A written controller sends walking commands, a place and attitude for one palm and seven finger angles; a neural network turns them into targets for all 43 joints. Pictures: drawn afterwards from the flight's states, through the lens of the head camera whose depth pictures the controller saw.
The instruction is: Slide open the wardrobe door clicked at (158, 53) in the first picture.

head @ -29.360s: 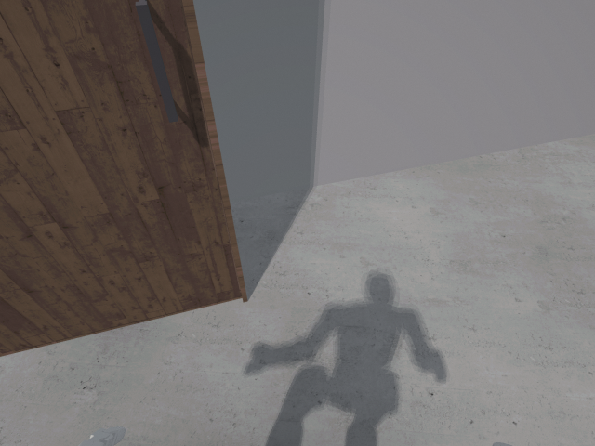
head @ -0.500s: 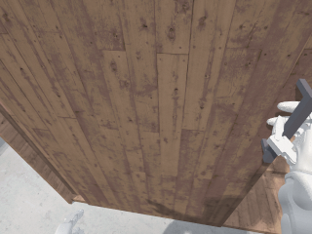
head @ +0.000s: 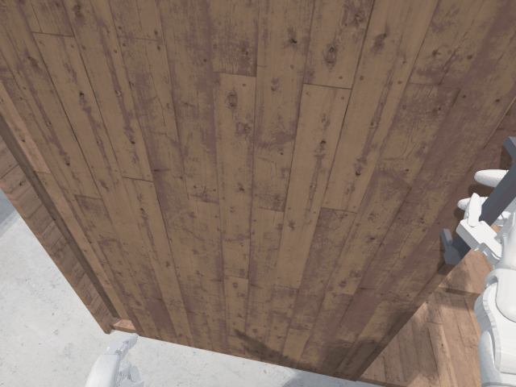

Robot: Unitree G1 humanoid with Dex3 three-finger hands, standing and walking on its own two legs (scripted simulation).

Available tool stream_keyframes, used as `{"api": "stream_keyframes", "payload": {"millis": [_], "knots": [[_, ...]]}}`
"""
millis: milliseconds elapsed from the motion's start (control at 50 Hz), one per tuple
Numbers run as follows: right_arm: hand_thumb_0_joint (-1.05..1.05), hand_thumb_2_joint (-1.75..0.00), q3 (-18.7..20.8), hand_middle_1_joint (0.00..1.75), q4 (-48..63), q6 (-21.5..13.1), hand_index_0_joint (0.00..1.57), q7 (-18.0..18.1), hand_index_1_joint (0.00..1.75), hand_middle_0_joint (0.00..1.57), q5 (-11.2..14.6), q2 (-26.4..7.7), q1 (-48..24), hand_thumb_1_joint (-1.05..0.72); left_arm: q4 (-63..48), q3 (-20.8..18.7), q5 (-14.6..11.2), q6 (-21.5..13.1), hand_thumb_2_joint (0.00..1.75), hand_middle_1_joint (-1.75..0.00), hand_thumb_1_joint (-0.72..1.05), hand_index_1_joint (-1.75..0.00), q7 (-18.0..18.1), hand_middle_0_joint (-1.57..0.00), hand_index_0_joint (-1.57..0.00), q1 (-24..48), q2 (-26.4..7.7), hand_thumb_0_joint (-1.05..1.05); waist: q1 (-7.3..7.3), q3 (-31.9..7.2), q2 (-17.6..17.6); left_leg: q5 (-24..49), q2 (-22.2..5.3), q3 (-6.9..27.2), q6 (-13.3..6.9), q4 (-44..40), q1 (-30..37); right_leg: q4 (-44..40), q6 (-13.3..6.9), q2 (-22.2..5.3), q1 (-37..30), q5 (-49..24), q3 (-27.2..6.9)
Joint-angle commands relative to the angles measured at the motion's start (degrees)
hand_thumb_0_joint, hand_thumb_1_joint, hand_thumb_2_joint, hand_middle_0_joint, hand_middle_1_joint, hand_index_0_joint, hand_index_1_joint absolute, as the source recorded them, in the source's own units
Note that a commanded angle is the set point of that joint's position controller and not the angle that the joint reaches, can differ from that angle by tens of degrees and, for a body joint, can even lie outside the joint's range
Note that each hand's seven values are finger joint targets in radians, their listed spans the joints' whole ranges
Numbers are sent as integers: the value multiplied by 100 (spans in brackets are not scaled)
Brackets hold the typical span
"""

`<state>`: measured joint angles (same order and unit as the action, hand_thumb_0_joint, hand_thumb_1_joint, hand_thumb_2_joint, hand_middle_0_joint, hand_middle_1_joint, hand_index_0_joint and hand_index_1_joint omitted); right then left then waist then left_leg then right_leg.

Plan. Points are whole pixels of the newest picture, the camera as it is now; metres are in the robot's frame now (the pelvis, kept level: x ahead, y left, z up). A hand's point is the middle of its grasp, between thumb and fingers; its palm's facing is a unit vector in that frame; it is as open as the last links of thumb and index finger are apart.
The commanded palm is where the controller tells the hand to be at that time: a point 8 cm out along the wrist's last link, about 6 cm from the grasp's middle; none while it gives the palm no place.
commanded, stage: stop walking and hold the door there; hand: right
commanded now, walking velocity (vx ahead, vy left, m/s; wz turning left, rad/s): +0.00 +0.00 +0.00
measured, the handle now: (479, 207) +0.34 -0.29 +0.17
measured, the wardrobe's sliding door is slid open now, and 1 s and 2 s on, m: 0.64 0.64 0.64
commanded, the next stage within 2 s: loosen the grip on the handle in 1.46 s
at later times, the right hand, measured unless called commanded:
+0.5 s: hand (464, 225) +0.31 -0.26 +0.16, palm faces +0.43 +0.87 -0.23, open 5.6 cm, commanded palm +0.27 -0.29 +0.13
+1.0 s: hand (468, 237) +0.30 -0.26 +0.15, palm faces +0.24 +0.96 -0.17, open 5.4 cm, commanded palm +0.27 -0.31 +0.13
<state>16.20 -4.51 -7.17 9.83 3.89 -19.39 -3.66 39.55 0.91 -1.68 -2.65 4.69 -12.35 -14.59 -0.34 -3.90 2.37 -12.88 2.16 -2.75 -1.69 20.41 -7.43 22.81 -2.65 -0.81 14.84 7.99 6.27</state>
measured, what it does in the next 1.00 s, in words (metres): steps on the spot: right foot, then left foot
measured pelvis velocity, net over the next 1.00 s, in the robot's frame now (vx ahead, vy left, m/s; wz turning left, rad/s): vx -0.05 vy -0.08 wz -0.05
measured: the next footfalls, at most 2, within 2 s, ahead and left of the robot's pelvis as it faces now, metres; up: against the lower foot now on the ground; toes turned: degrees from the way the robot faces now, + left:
right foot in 0.62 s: +0.02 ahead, -0.18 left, +0.00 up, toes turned -2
left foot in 0.98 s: -0.02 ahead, +0.01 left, +0.00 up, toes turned +1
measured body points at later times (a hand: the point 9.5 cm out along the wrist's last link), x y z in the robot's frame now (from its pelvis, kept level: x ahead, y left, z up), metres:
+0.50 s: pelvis +0.01 -0.01 +0.00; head +0.00 +0.01 +0.45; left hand +0.17 +0.24 -0.11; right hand +0.28 -0.31 +0.17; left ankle -0.02 +0.10 -0.74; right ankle +0.03 -0.10 -0.74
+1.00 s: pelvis -0.05 -0.08 +0.00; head -0.01 -0.08 +0.44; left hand +0.14 +0.08 -0.11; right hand +0.28 -0.31 +0.16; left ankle -0.06 +0.01 -0.75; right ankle -0.02 -0.18 -0.74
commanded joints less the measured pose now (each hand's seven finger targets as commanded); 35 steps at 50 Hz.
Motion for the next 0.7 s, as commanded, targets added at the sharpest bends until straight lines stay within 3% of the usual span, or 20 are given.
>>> {"api": "stream_keyframes", "payload": {"millis": [0, 20, 100, 140, 180, 220, 240, 280, 340, 380, 440, 460, 480, 520, 560, 600, 620, 640, 660, 680], "knots": [[0, -90, -151, 140, 469, -110, 45, -179, 140, 45, -106, -817, -1107, -90, -882, -224, -11, -272, 90, -30, 90, -30, 75, -20, -20, 680, -576, 0, 159, -74, -303, 101, -898, 1040, -16, -684, -1113, -222, 104, -795, -1014, 138, -1094], [0, -90, -260, 140, 521, -109, 45, -204, 140, 45, -101, -760, -1099, -90, -889, -219, -37, -262, 90, -30, 90, -30, 83, -20, -20, 678, -582, 0, 176, -179, -140, 194, -920, 921, -16, -588, -1055, -234, 126, -816, -1120, 2, -1084], [0, -90, -105, 140, 538, -82, 45, -181, 140, 45, -101, -873, -986, -90, -914, -257, -32, -231, 90, -30, 90, -30, 89, -20, -20, 672, -620, 0, 129, -276, -427, 683, -932, 1030, 46, -543, -885, -114, 79, -797, -1135, -354, -1031], [0, -90, 47, 140, 519, -72, 45, -162, 140, 45, -114, -1058, -963, -90, -903, -247, -36, -197, 90, -30, 90, -30, 98, -20, -20, 693, -649, 0, 130, -250, -252, 781, -941, 984, 78, -519, -853, -109, 72, -785, -1079, -412, -1005], [0, -90, -48, 140, 429, -67, 45, -183, 140, 45, -93, -913, -902, -90, -911, -256, -46, -184, 90, -30, 90, -30, 97, -20, -20, 682, -633, 0, 134, -226, -404, 698, -956, 995, 83, -549, -879, -71, 75, -772, -1076, -371, -999], [0, -90, -190, 140, 506, -55, 45, -215, 140, 45, -88, -830, -928, -90, -920, -249, -56, -169, 90, -30, 90, -30, 108, -20, -20, 705, -634, 0, 151, -282, -274, 651, -969, 897, 73, -490, -894, -111, 81, -810, -1213, -404, -1008], [0, -90, -69, 140, 591, -68, 45, -186, 140, 45, -108, -963, -1017, -90, -937, -242, -40, -169, 90, -30, 90, -30, 107, -20, -20, 736, -642, 0, 125, -222, -304, 672, -925, 931, 103, -508, -886, -130, 51, -795, -1116, -392, -1011], [0, -90, -223, 140, 540, -62, 45, -205, 140, 45, -101, -771, -971, -90, -954, -236, -43, -156, 90, -30, 90, -30, 94, -20, -20, 720, -602, 0, 123, -230, -339, 549, -926, 959, 96, -534, -930, -142, 52, -799, -1151, -283, -1017], [0, -90, -61, 140, 515, -58, 45, -159, 140, 45, -119, -1008, -1100, -90, -942, -284, -38, -71, 90, -30, 90, -30, 78, -20, -20, 803, -672, 0, 93, -144, -337, 623, -1269, 1194, 129, -659, -825, 228, 20, -628, -849, -109, -912], [0, -90, -70, 140, 372, -38, 45, -180, 140, 45, -99, -969, -1093, -90, -933, -324, -34, -2, 90, -30, 90, -30, 45, -20, -20, 793, -666, 0, 86, -105, -858, 651, -1689, 1495, 85, -857, -753, 675, 59, -423, -624, 171, -797], [0, -90, -104, 140, 504, -45, 45, -210, 140, 45, -99, -1031, -1364, -90, -928, -378, -25, 105, 90, -30, 90, -30, -4, -20, -20, 821, -731, 0, 81, 170, -1030, 1064, -2312, 1739, -289, -843, -661, 1408, 161, -156, -111, 662, -828], [0, -90, -272, 140, 552, -71, 45, -256, 140, 45, -93, -842, -1400, -90, -960, -358, -16, 108, 90, -30, 90, -30, -33, -20, -20, 817, -678, 0, 62, 236, -1173, 1238, -2429, 1631, -405, -750, -507, 1584, 166, -132, 141, 892, -900], [0, -90, -173, 140, 602, -97, 45, -273, 140, 45, -97, -928, -1401, -90, -973, -365, 2, 108, 90, -30, 90, -30, -45, -20, -20, 812, -679, 0, 37, 294, -1223, 1470, -2506, 1570, -477, -665, -369, 1616, 161, -159, 291, 1049, -939], [0, -90, 393, 140, 806, -170, 45, -242, 140, 45, -135, -1531, -1478, -90, -950, -369, 49, 123, 90, -30, 90, -30, -32, -20, -20, 889, -706, 0, 5, 308, -994, 2430, -2487, 1187, -418, -238, 63, 1094, 155, -250, 364, 993, -918], [0, -90, 885, 140, 695, -256, 45, -222, 140, 45, -202, -1822, -1275, -90, -969, -381, 84, 146, 90, -30, 90, -30, 16, -20, -20, 873, -631, 0, -24, 55, -1152, 3922, -2251, 774, -292, 392, 457, 503, 190, -165, 180, 332, -628], [0, -90, 215, 140, 1118, -235, 45, -292, 140, 45, -195, -1188, -1354, -90, -1107, -370, 31, 166, 90, -30, 90, -30, 62, -20, -20, 948, -503, 0, 30, -297, -1026, 4847, -2014, 481, -80, 1147, 564, 115, 216, -248, -323, -1326, -342], [0, -90, -123, 140, 1306, -225, 45, -312, 140, 45, -198, -942, -1453, -90, -1156, -369, -11, 154, 90, -30, 90, -30, 80, -20, -20, 986, -508, 0, 69, -456, -732, 4576, -1799, 200, 106, 1492, 375, 103, 173, -442, -730, -2511, -336], [0, -90, -214, 140, 1428, -235, 45, -331, 140, 45, -213, -860, -1357, -90, -1211, -390, -23, 129, 90, -30, 90, -30, 62, -20, -20, 929, -510, 0, 19, -577, -680, 3987, -1652, 178, 181, 1703, 132, 178, 134, -612, -964, -3204, -281], [0, -90, -459, 140, 1678, -241, 45, -331, 140, 45, -238, -581, -1407, -90, -1289, -356, -52, 128, 90, -30, 90, -30, 27, -20, -20, 852, -470, 0, 50, -827, -638, 2946, -1315, -58, 321, 2013, -184, 257, 29, -808, -1348, -4223, -593], [0, -90, -627, 140, 1937, -267, 45, -335, 140, 45, -228, -378, -1396, -90, -1342, -348, -65, 111, 90, -30, 90, -30, -5, -20, -20, 798, -456, 0, 39, -1066, -310, 1151, -999, -191, 375, 2308, -668, 321, -138, -1124, -1894, -5035, -1030]]}}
